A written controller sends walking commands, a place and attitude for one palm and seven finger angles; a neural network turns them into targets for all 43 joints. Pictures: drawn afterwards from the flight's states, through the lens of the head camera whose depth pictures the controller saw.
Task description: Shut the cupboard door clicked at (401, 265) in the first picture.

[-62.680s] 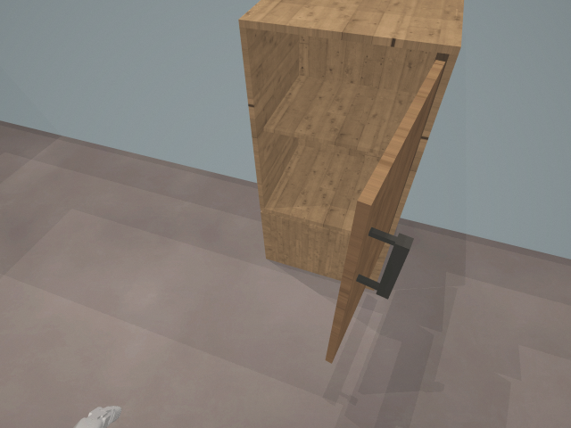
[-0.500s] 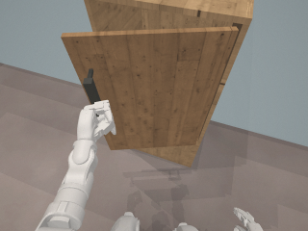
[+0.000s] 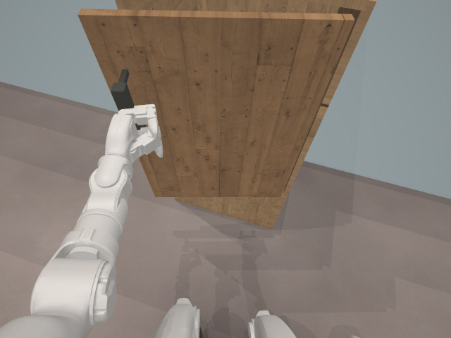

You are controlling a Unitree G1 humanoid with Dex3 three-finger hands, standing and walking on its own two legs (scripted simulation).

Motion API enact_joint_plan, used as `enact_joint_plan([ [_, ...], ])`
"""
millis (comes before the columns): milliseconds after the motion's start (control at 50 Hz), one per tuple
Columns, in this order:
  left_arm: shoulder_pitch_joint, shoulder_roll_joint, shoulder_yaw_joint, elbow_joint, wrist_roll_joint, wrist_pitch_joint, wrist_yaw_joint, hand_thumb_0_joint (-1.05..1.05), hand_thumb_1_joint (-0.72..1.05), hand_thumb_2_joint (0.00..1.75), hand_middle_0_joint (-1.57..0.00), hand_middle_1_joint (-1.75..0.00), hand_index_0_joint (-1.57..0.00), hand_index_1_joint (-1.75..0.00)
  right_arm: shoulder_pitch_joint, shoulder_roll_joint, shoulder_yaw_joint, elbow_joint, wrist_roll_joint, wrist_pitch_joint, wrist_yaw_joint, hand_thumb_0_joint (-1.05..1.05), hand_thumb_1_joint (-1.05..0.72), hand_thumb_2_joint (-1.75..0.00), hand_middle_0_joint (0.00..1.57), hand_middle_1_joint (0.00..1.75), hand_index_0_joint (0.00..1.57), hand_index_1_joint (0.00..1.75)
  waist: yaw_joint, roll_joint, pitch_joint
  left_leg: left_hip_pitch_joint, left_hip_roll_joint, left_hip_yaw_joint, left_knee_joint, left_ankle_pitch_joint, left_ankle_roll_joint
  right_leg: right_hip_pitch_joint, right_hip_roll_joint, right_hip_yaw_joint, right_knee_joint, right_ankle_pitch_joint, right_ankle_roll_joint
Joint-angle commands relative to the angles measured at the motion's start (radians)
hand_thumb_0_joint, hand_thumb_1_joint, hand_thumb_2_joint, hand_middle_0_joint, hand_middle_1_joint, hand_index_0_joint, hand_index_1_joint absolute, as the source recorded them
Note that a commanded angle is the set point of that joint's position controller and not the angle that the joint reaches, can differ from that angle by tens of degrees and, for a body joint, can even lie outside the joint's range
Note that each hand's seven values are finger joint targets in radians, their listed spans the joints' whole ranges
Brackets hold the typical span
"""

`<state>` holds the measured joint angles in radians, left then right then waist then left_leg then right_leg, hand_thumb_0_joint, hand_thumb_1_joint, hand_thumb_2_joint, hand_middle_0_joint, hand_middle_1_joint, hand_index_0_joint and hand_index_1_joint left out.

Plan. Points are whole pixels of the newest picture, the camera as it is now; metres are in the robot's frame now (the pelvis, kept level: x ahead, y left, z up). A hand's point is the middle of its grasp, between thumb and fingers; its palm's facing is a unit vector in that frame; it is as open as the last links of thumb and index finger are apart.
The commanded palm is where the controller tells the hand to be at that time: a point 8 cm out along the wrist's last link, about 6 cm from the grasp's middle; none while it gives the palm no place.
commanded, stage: push the door shut along its arc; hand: left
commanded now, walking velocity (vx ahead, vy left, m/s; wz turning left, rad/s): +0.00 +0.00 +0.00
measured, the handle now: (132, 110) +0.52 +0.18 +0.07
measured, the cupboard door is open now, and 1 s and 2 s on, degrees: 18 6 0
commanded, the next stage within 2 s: pull the fist back off the door in 1.26 s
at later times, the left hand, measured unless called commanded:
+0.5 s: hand (181, 109) +0.52 +0.08 +0.08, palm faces -0.24 -0.97 -0.02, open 3.1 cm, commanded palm +0.52 +0.13 +0.08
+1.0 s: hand (187, 97) +0.56 +0.07 +0.08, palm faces -0.34 -0.94 -0.02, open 3.3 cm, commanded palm +0.58 +0.09 +0.08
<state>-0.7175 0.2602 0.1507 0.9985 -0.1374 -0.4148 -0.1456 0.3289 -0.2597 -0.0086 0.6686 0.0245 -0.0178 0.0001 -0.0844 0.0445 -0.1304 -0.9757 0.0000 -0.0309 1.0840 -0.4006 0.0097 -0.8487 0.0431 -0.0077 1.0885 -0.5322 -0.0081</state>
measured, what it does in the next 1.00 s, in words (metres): stands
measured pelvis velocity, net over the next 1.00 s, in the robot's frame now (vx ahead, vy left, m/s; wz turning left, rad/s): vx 0.00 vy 0.00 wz -0.03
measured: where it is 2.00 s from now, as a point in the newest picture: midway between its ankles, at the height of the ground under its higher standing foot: outside the picture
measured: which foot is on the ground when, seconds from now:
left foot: down 0.00-1.00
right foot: down 0.00-1.00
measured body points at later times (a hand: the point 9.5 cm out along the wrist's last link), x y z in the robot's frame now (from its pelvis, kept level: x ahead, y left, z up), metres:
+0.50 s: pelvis +0.00 +0.00 -0.02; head +0.12 +0.01 +0.41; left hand +0.53 +0.13 +0.08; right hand -0.01 -0.26 -0.13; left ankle +0.07 +0.11 -0.66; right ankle +0.00 -0.12 -0.66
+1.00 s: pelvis +0.00 +0.00 -0.03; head +0.16 +0.02 +0.39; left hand +0.57 +0.12 +0.08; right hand -0.02 -0.27 -0.14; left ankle +0.07 +0.11 -0.66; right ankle +0.00 -0.12 -0.66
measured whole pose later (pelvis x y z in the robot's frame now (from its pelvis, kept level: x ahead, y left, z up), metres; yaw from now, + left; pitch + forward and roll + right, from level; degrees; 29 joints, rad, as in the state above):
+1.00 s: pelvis +0.00 +0.00 -0.03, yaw -2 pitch +27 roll -5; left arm -1.25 0.48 0.20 1.31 -0.07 -0.26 -0.33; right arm 0.37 -0.28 0.02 0.68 0.00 -0.05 0.02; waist -0.22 0.07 -0.13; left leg -1.27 0.02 -0.07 1.24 -0.44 0.01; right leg -1.12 0.07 -0.04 1.21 -0.56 -0.01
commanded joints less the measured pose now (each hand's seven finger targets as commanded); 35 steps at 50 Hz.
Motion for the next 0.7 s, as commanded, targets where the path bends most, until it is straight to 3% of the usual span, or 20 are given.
enact_joint_plan([
  [0,-0.553,0.141,0.024,-0.139,-0.012,-0.072,-0.042,0.0,0.9,0.9,-1.3,-1.5,-1.3,-1.5,0.091,-0.159,-0.053,-0.073,-0.007,-0.04,-0.008,0.0,-0.9,-0.9,0.2,0.3,0.2,0.3,-0.067,-0.002,-0.384,0.404,0.015,-0.041,-0.093,0.114,0.023,-0.057,0.001,0.002,-0.175,0.213,-0.02],
  [60,-0.625,0.124,-0.005,-0.102,-0.009,-0.068,-0.06,0.0,0.9,0.9,-1.3,-1.5,-1.3,-1.5,0.101,-0.161,-0.05,-0.067,-0.007,-0.04,-0.004,0.0,-0.9,-0.9,0.2,0.3,0.2,0.3,-0.09,0.019,-0.375,0.404,0.019,-0.056,-0.091,0.097,0.02,-0.108,0.001,-0.006,-0.164,0.181,-0.021],
  [80,-0.627,0.141,0.014,-0.085,-0.008,-0.065,-0.062,0.0,0.9,0.9,-1.3,-1.5,-1.3,-1.5,0.108,-0.165,-0.052,-0.065,-0.007,-0.041,-0.002,0.0,-0.9,-0.9,0.2,0.3,0.2,0.3,-0.089,0.013,-0.38,0.399,0.021,-0.057,-0.086,0.09,0.021,-0.118,0.002,-0.005,-0.163,0.173,-0.022],
  [100,-0.665,0.162,0.023,-0.097,-0.005,-0.07,-0.064,0.0,0.9,0.9,-1.3,-1.5,-1.3,-1.5,0.12,-0.17,-0.054,-0.06,-0.012,-0.043,-0.004,0.0,-0.9,-0.9,0.2,0.3,0.2,0.3,-0.094,0.029,-0.404,0.416,0.023,-0.068,-0.081,0.111,0.022,-0.129,0.004,-0.009,-0.149,0.182,-0.025],
  [140,-0.675,0.141,0.01,-0.089,-0.003,-0.066,-0.068,0.0,0.9,0.9,-1.3,-1.5,-1.3,-1.5,0.123,-0.168,-0.055,-0.064,-0.012,-0.043,0.002,0.0,-0.9,-0.9,0.2,0.3,0.2,0.3,-0.096,0.049,-0.43,0.44,0.025,-0.071,-0.078,0.124,0.019,-0.146,0.004,-0.012,-0.145,0.184,-0.025],
  [180,-0.691,0.208,0.064,-0.057,0.004,-0.056,-0.062,0.0,0.9,0.9,-1.3,-1.5,-1.3,-1.5,0.14,-0.177,-0.055,-0.058,-0.014,-0.039,0.002,0.0,-0.9,-0.9,0.2,0.3,0.2,0.3,-0.098,0.027,-0.44,0.413,0.029,-0.073,-0.07,0.123,0.02,-0.142,0.006,-0.012,-0.137,0.182,-0.025],
  [240,-0.751,0.193,0.043,-0.04,0.018,-0.05,-0.063,0.0,0.9,0.9,-1.3,-1.5,-1.3,-1.5,0.154,-0.176,-0.053,-0.053,-0.018,-0.039,0.007,0.0,-0.9,-0.9,0.2,0.3,0.2,0.3,-0.117,0.049,-0.433,0.407,0.031,-0.08,-0.06,0.126,0.02,-0.179,0.008,-0.014,-0.127,0.179,-0.024],
  [280,-0.781,0.243,0.074,-0.02,0.027,-0.045,-0.061,0.0,0.9,0.9,-1.3,-1.5,-1.3,-1.5,0.164,-0.182,-0.053,-0.05,-0.019,-0.037,0.008,0.0,-0.9,-0.9,0.2,0.3,0.2,0.3,-0.126,0.037,-0.443,0.386,0.033,-0.079,-0.049,0.124,0.023,-0.175,0.009,-0.009,-0.125,0.178,-0.023],
  [320,-0.807,0.287,0.107,-0.027,0.031,-0.047,-0.065,0.0,0.9,0.9,-1.3,-1.5,-1.3,-1.5,0.176,-0.184,-0.05,-0.055,-0.022,-0.037,0.009,0.0,-0.9,-0.9,0.2,0.3,0.2,0.3,-0.118,0.061,-0.49,0.391,0.032,-0.081,-0.038,0.151,0.023,-0.168,0.01,-0.008,-0.109,0.192,-0.025],
  [340,-0.803,0.275,0.101,-0.01,0.03,-0.04,-0.071,0.0,0.9,0.9,-1.3,-1.5,-1.3,-1.5,0.176,-0.181,-0.048,-0.058,-0.021,-0.038,0.012,0.0,-0.9,-0.9,0.2,0.3,0.2,0.3,-0.123,0.062,-0.482,0.378,0.031,-0.075,-0.032,0.147,0.025,-0.17,0.012,-0.006,-0.111,0.192,-0.023],
  [380,-0.786,0.338,0.148,0.021,0.039,-0.029,-0.078,0.0,0.9,0.9,-1.3,-1.5,-1.3,-1.5,0.194,-0.186,-0.047,-0.058,-0.023,-0.032,0.014,0.0,-0.9,-0.9,0.2,0.3,0.2,0.3,-0.118,0.04,-0.486,0.343,0.032,-0.067,-0.019,0.175,0.028,-0.14,0.014,-0.001,-0.106,0.222,-0.022],
  [460,-0.793,0.36,0.155,0.046,0.051,-0.009,-0.102,0.0,0.9,0.9,-1.3,-1.5,-1.3,-1.5,0.211,-0.186,-0.043,-0.068,-0.021,-0.021,0.022,0.0,-0.9,-0.9,0.2,0.3,0.2,0.3,-0.127,0.047,-0.488,0.307,0.032,-0.056,0.003,0.198,0.031,-0.134,0.018,0.006,-0.098,0.26,-0.019],
  [520,-0.833,0.362,0.15,0.024,0.049,-0.002,-0.124,0.0,0.9,0.9,-1.3,-1.5,-1.3,-1.5,0.223,-0.186,-0.042,-0.072,-0.022,-0.016,0.024,0.0,-0.9,-0.9,0.2,0.3,0.2,0.3,-0.132,0.077,-0.526,0.326,0.032,-0.057,0.016,0.238,0.031,-0.136,0.019,0.005,-0.085,0.294,-0.02],
  [560,-0.856,0.336,0.128,0.029,0.045,0.011,-0.139,0.0,0.9,0.9,-1.3,-1.5,-1.3,-1.5,0.232,-0.185,-0.046,-0.068,-0.019,-0.012,0.024,0.0,-0.9,-0.9,0.2,0.3,0.2,0.3,-0.156,0.047,-0.509,0.321,0.034,-0.056,0.022,0.237,0.036,-0.144,0.021,0.005,-0.094,0.301,-0.016],
  [640,-0.939,0.329,0.102,0.049,0.044,0.034,-0.155,0.0,0.9,0.9,-1.3,-1.5,-1.3,-1.5,0.242,-0.189,-0.043,-0.05,-0.018,-0.014,0.018,0.0,-0.9,-0.9,0.2,0.3,0.2,0.3,-0.186,0.056,-0.486,0.304,0.034,-0.06,0.038,0.212,0.041,-0.185,0.024,0.006,-0.099,0.273,-0.016],
  [680,-0.968,0.327,0.094,0.046,0.046,0.042,-0.162,0.0,0.9,0.9,-1.3,-1.5,-1.3,-1.5,0.245,-0.189,-0.043,-0.043,-0.02,-0.019,0.017,0.0,-0.9,-0.9,0.2,0.3,0.2,0.3,-0.189,0.076,-0.51,0.305,0.033,-0.06,0.051,0.216,0.043,-0.192,0.025,0.007,-0.093,0.274,-0.017],
])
